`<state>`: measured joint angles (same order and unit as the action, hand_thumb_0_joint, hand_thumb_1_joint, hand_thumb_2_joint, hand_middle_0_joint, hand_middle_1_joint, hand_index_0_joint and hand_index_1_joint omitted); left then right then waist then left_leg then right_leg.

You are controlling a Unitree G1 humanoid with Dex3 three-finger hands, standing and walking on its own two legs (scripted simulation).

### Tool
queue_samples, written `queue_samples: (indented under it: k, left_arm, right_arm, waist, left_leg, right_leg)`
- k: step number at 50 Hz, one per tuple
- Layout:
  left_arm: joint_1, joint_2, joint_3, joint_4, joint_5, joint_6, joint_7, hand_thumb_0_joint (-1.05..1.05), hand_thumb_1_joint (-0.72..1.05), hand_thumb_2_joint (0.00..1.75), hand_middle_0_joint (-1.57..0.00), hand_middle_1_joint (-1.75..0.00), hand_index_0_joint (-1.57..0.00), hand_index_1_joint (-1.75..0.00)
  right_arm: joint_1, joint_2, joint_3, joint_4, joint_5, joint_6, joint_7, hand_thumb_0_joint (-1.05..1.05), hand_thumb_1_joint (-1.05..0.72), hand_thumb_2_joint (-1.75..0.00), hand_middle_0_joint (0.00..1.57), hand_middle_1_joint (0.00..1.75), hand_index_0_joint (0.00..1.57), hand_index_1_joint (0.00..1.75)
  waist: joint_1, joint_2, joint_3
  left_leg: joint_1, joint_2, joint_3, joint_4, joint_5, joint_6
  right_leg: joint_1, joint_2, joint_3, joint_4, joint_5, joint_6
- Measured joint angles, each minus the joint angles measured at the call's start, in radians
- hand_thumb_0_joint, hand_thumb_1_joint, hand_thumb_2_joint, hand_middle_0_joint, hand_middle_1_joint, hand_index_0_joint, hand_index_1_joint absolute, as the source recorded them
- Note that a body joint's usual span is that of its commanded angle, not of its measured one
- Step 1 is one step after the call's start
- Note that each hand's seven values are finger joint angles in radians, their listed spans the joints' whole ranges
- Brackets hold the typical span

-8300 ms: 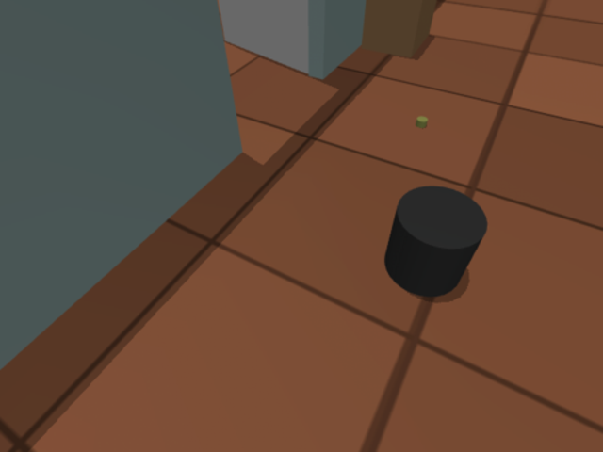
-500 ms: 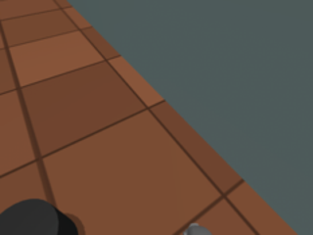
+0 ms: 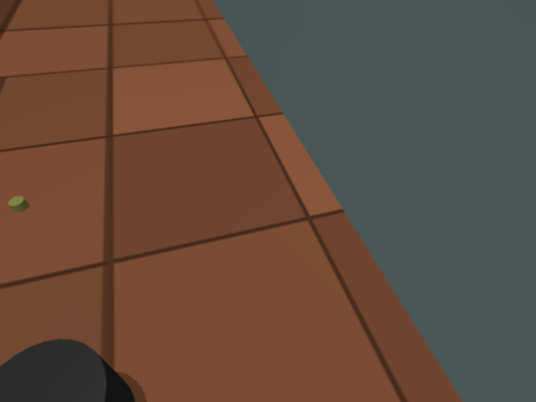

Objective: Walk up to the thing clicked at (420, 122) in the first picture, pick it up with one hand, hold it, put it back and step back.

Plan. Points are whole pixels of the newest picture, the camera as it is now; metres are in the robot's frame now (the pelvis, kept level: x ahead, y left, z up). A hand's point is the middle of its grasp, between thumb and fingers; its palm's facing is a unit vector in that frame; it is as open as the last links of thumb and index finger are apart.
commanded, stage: walk up
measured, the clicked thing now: (18, 204) +1.04 +1.22 -0.73
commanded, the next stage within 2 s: stand in 1.18 s
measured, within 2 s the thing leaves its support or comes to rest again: neither
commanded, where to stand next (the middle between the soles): +0.17 -0.05 m, yaw +9 degrees
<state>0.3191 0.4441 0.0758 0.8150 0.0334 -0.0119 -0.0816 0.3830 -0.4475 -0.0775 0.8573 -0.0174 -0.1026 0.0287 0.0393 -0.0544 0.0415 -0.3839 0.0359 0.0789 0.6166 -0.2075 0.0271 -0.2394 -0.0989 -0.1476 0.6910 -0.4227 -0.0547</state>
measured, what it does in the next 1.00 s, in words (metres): walks ahead: right foot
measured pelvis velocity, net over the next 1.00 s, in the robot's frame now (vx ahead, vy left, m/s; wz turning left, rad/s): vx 0.10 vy -0.06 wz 0.20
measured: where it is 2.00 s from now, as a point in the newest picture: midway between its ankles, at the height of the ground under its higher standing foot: outside the picture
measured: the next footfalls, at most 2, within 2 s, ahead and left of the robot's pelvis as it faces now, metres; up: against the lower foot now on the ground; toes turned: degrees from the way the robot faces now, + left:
right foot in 0.38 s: +0.21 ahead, -0.19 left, +0.00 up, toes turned +3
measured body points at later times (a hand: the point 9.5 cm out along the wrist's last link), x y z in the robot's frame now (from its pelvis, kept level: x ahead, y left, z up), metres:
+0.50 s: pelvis +0.08 -0.05 -0.01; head +0.12 -0.06 +0.44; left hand +0.14 +0.26 -0.13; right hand +0.20 -0.37 -0.12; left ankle +0.08 +0.08 -0.71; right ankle +0.17 -0.19 -0.72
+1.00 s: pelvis +0.10 -0.06 +0.02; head +0.11 -0.05 +0.47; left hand +0.13 +0.26 -0.11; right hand +0.24 -0.35 -0.10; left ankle +0.08 +0.07 -0.72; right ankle +0.17 -0.19 -0.72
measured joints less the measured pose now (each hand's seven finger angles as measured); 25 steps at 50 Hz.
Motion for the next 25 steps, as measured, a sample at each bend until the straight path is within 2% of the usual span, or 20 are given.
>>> queue_samples:
  k: [2, 4, 6, 10, 13, 16, 19, 20, 21, 23, 25]
  left_arm:
    - [0.001, 0.005, 0.005, 0.027, -0.001, 0.023, 0.008, 0.01, 0.90, 0.89, -0.21, -0.30, -0.21, -0.30]
    - [-0.002, 0.013, -0.001, 0.048, -0.002, 0.036, 0.011, 0.01, 0.90, 0.89, -0.20, -0.30, -0.20, -0.30]
    - [-0.004, 0.019, 0.000, 0.059, -0.003, 0.040, 0.012, 0.01, 0.90, 0.89, -0.20, -0.30, -0.20, -0.30]
    - [-0.017, 0.022, 0.004, 0.059, -0.005, 0.046, 0.010, 0.01, 0.90, 0.89, -0.20, -0.30, -0.20, -0.30]
    - [-0.039, 0.013, 0.001, 0.062, -0.014, 0.049, 0.020, 0.01, 0.90, 0.89, -0.20, -0.30, -0.20, -0.30]
    - [-0.067, -0.002, -0.004, 0.071, -0.024, 0.043, 0.030, 0.01, 0.90, 0.89, -0.20, -0.30, -0.20, -0.30]
    - [-0.088, -0.013, -0.013, 0.082, -0.026, 0.032, 0.039, 0.01, 0.90, 0.89, -0.20, -0.30, -0.20, -0.30]
    - [-0.099, -0.026, -0.013, 0.091, -0.022, 0.026, 0.045, 0.01, 0.90, 0.89, -0.20, -0.30, -0.20, -0.30]
    - [-0.111, -0.041, -0.017, 0.097, -0.018, 0.023, 0.048, 0.01, 0.90, 0.89, -0.20, -0.30, -0.20, -0.30]
    - [-0.137, -0.063, -0.034, 0.103, -0.015, 0.019, 0.047, 0.01, 0.90, 0.89, -0.20, -0.30, -0.20, -0.30]
    - [-0.162, -0.083, -0.050, 0.105, -0.012, 0.018, 0.048, 0.01, 0.90, 0.89, -0.21, -0.30, -0.21, -0.30]
  right_arm:
    - [-0.004, 0.003, 0.000, -0.014, -0.002, -0.007, -0.019, 0.00, -0.90, -0.90, 0.21, 0.30, 0.20, 0.30]
    - [-0.010, 0.015, 0.011, -0.022, 0.007, -0.008, -0.030, 0.00, -0.90, -0.90, 0.21, 0.30, 0.20, 0.30]
    - [-0.007, 0.028, 0.023, -0.027, 0.012, -0.010, -0.040, 0.00, -0.90, -0.90, 0.21, 0.30, 0.20, 0.30]
    - [0.006, 0.043, 0.040, -0.027, 0.013, -0.012, -0.050, 0.00, -0.90, -0.90, 0.21, 0.30, 0.20, 0.31]
    - [0.003, 0.047, 0.047, -0.020, 0.009, -0.003, -0.053, 0.00, -0.90, -0.90, 0.21, 0.30, 0.20, 0.31]
    - [-0.019, 0.045, 0.053, -0.014, 0.007, 0.014, -0.051, 0.00, -0.90, -0.90, 0.21, 0.30, 0.20, 0.31]
    - [-0.048, 0.039, 0.059, -0.012, 0.016, 0.037, -0.049, 0.00, -0.89, -0.90, 0.21, 0.30, 0.21, 0.31]
    - [-0.066, 0.032, 0.059, -0.007, 0.021, 0.046, -0.051, 0.00, -0.89, -0.90, 0.21, 0.30, 0.21, 0.31]
    - [-0.088, 0.027, 0.057, 0.000, 0.026, 0.055, -0.056, 0.00, -0.90, -0.90, 0.21, 0.30, 0.20, 0.31]
    - [-0.124, 0.027, 0.057, 0.018, 0.031, 0.067, -0.065, 0.00, -0.90, -0.90, 0.21, 0.30, 0.20, 0.31]
    - [-0.149, 0.026, 0.059, 0.041, 0.035, 0.068, -0.063, 0.00, -0.90, -0.90, 0.21, 0.30, 0.20, 0.30]
  waist:
    - [-0.010, -0.024, 0.006]
    - [-0.020, -0.042, 0.017]
    - [-0.026, -0.059, 0.024]
    - [-0.029, -0.067, 0.039]
    - [-0.031, -0.052, 0.052]
    - [-0.035, -0.028, 0.064]
    - [-0.036, -0.008, 0.061]
    - [-0.031, 0.014, 0.063]
    - [-0.034, 0.038, 0.070]
    - [-0.035, 0.054, 0.076]
    - [-0.029, 0.063, 0.074]
  left_leg:
    - [-0.009, -0.020, 0.004, 0.057, -0.044, 0.015]
    - [0.017, -0.027, 0.000, 0.050, -0.059, 0.021]
    - [0.052, -0.033, -0.006, 0.022, -0.059, 0.016]
    - [0.105, -0.033, -0.029, -0.014, -0.067, 0.004]
    - [0.120, -0.025, -0.054, -0.013, -0.082, -0.009]
    - [0.107, -0.016, -0.081, 0.026, -0.110, -0.026]
    - [0.071, -0.011, -0.101, 0.105, -0.162, -0.047]
    - [0.054, 0.001, -0.108, 0.143, -0.183, -0.049]
    - [0.039, 0.007, -0.124, 0.175, -0.195, -0.035]
    - [0.015, -0.013, -0.129, 0.235, -0.289, -0.016]
    - [0.007, -0.028, -0.109, 0.253, -0.324, -0.008]
  right_leg:
    - [-0.084, 0.013, 0.069, 0.204, -0.053, -0.002]
    - [-0.163, 0.025, 0.104, 0.350, -0.033, 0.005]
    - [-0.224, 0.014, 0.119, 0.396, 0.010, 0.017]
    - [-0.295, -0.022, 0.148, 0.348, 0.088, 0.042]
    - [-0.301, -0.037, 0.157, 0.255, 0.129, 0.048]
    - [-0.257, -0.029, 0.150, 0.131, 0.168, 0.042]
    - [-0.168, 0.000, 0.130, -0.007, 0.200, 0.027]
    - [-0.160, 0.014, 0.125, -0.014, 0.173, 0.054]
    - [-0.164, 0.022, 0.114, 0.004, 0.163, 0.073]
    - [-0.174, 0.011, 0.105, 0.033, 0.152, 0.081]
    - [-0.175, -0.003, 0.099, 0.037, 0.151, 0.079]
